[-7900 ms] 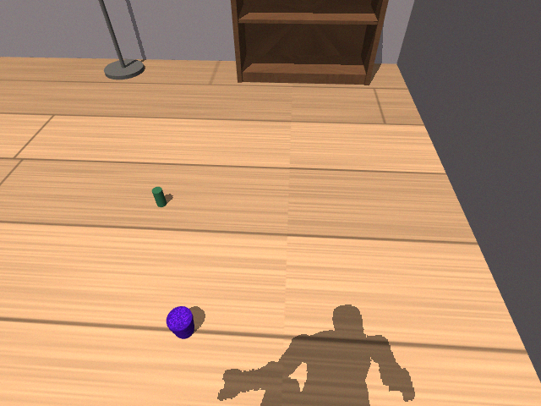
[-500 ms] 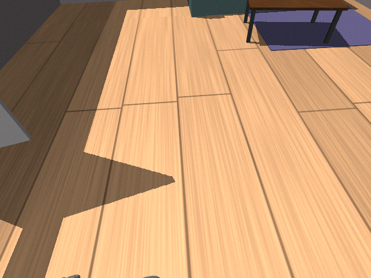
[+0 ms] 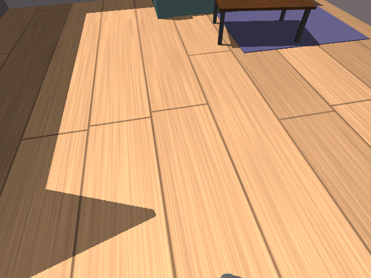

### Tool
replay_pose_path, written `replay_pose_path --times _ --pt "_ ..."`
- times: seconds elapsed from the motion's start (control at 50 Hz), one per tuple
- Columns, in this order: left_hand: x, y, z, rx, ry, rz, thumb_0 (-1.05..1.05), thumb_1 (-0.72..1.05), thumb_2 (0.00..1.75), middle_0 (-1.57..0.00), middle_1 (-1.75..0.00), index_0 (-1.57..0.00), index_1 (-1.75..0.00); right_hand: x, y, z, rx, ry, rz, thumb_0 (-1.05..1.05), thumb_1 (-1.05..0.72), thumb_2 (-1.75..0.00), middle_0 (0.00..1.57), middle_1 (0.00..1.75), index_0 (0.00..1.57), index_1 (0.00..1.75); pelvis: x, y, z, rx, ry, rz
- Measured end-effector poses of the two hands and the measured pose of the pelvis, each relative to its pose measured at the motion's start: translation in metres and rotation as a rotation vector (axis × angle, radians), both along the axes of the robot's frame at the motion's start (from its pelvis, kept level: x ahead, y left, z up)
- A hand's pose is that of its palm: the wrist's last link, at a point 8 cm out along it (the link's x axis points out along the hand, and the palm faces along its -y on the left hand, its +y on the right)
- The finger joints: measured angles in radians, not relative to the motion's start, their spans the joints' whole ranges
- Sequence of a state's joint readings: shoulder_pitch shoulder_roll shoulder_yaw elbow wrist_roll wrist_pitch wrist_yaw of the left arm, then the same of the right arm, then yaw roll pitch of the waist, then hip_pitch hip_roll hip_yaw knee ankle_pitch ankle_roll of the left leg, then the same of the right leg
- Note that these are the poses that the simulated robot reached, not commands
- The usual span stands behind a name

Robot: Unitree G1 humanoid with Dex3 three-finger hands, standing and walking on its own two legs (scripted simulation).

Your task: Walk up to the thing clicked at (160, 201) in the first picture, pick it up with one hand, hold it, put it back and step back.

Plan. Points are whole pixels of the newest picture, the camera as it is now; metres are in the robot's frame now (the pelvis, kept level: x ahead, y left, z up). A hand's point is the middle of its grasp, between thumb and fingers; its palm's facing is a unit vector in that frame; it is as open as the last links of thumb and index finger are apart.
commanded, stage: walk up
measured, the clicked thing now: out of the picture +0.39 -1.07 -0.71
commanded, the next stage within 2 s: none
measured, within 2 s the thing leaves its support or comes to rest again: neither
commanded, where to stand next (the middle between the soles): +0.52 +0.01 m, yaw +2 degrees
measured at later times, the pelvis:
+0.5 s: pelvis +0.20 +0.01 -0.01, yaw +1 degrees
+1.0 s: pelvis +0.35 -0.03 +0.00, yaw +2 degrees
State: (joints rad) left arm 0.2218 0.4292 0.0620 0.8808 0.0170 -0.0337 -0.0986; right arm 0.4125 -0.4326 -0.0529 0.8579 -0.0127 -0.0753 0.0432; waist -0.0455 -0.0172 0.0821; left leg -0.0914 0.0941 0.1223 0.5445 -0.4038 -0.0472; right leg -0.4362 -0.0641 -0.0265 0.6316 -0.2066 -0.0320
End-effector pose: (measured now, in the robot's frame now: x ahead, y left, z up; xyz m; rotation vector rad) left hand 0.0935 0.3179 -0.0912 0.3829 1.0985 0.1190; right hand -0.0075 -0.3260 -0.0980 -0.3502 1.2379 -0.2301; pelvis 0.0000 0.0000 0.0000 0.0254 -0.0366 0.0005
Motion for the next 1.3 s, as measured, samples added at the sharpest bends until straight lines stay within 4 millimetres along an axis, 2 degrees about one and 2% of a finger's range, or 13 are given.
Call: replay_pose_path --times 0.06,0.1,0.22,0.34,0.48,0.58,0.68,0.78,0.86,0.98,1.08,1.18,1.3 --pt "0.037 -0.012 0.001 0.024 -0.071 0.013 0.00 0.90 0.90 -0.21 -0.30 -0.20 -0.30 0.034 -0.012 -0.019 0.012 0.010 0.001 0.01 -0.90 -0.90 0.21 0.30 0.20 0.30 0.027 -0.014 -0.010 -0.020 -0.013 0.012" --pt "0.051 -0.020 0.007 0.023 -0.100 0.025 0.00 0.90 0.90 -0.21 -0.30 -0.20 -0.30 0.063 -0.014 -0.022 0.024 0.004 0.015 0.01 -0.90 -0.90 0.21 0.30 0.20 0.30 0.042 -0.018 -0.008 -0.011 -0.017 0.012" --pt "0.068 -0.029 0.023 0.026 -0.070 0.064 0.00 0.90 0.90 -0.21 -0.30 -0.21 -0.30 0.157 -0.010 -0.009 0.061 -0.101 0.080 0.01 -0.90 -0.90 0.21 0.30 0.20 0.30 0.088 -0.021 0.008 -0.015 -0.007 0.008" --pt "0.074 -0.015 0.014 0.028 0.005 0.107 0.00 0.90 0.90 -0.21 -0.31 -0.21 -0.30 0.231 -0.002 0.004 0.049 -0.133 0.136 0.00 -0.90 -0.90 0.21 0.30 0.20 0.30 0.133 -0.016 0.010 -0.032 0.005 0.014" --pt "0.098 0.011 -0.020 0.012 0.100 0.149 0.00 0.90 0.90 -0.21 -0.30 -0.20 -0.30 0.311 0.019 0.009 -0.003 -0.198 0.172 0.00 -0.90 -0.90 0.21 0.30 0.20 0.30 0.192 0.006 -0.007 -0.019 -0.007 0.021" --pt "0.141 0.011 -0.020 -0.003 0.116 0.120 0.01 0.90 0.90 -0.21 -0.30 -0.20 -0.30 0.329 0.026 0.022 0.000 -0.226 0.127 0.00 -0.90 -0.90 0.21 0.30 0.20 0.30 0.224 0.009 0.001 -0.016 -0.020 0.012" --pt "0.188 0.004 -0.011 -0.013 0.082 0.089 0.00 0.90 0.90 -0.21 -0.30 -0.20 -0.30 0.334 0.017 0.022 0.001 -0.176 0.103 0.00 -0.90 -0.90 0.21 0.30 0.20 0.30 0.254 0.003 0.007 -0.008 -0.023 0.008" --pt "0.236 -0.008 0.001 0.017 0.051 0.071 0.00 0.90 0.90 -0.21 -0.30 -0.20 -0.30 0.342 -0.006 0.006 0.024 -0.122 0.066 0.00 -0.90 -0.90 0.21 0.30 0.20 0.30 0.288 -0.011 0.004 -0.001 -0.021 0.010" --pt "0.267 -0.017 0.004 0.076 -0.005 0.082 0.00 0.90 0.90 -0.21 -0.30 -0.20 -0.30 0.363 -0.027 -0.019 0.034 -0.077 0.056 0.00 -0.90 -0.90 0.21 0.30 0.20 0.30 0.317 -0.030 -0.010 -0.019 -0.021 0.020" --pt "0.284 -0.029 0.022 0.088 -0.013 0.129 0.00 0.90 0.90 -0.21 -0.30 -0.21 -0.30 0.415 -0.026 -0.022 0.068 -0.042 0.095 0.01 -0.90 -0.90 0.21 0.30 0.20 0.30 0.348 -0.033 0.002 -0.023 -0.018 0.039" --pt "0.292 -0.024 0.026 0.096 0.030 0.148 0.00 0.90 0.90 -0.21 -0.31 -0.21 -0.30 0.457 -0.017 -0.013 0.074 -0.044 0.122 0.01 -0.90 -0.90 0.21 0.30 0.20 0.30 0.374 -0.029 0.010 -0.024 -0.008 0.045" --pt "0.306 -0.009 0.009 0.084 0.082 0.157 0.00 0.90 0.90 -0.21 -0.31 -0.21 -0.30 0.496 -0.001 -0.010 0.046 -0.062 0.132 0.00 -0.90 -0.90 0.21 0.30 0.20 0.30 0.397 -0.016 0.004 -0.029 -0.003 0.049" --pt "0.339 0.004 -0.025 0.047 0.097 0.175 0.00 0.90 0.90 -0.21 -0.30 -0.20 -0.30 0.530 0.025 -0.013 0.022 -0.108 0.142 0.00 -0.90 -0.90 0.21 0.30 0.20 0.30 0.411 0.000 -0.010 -0.021 -0.010 0.056"
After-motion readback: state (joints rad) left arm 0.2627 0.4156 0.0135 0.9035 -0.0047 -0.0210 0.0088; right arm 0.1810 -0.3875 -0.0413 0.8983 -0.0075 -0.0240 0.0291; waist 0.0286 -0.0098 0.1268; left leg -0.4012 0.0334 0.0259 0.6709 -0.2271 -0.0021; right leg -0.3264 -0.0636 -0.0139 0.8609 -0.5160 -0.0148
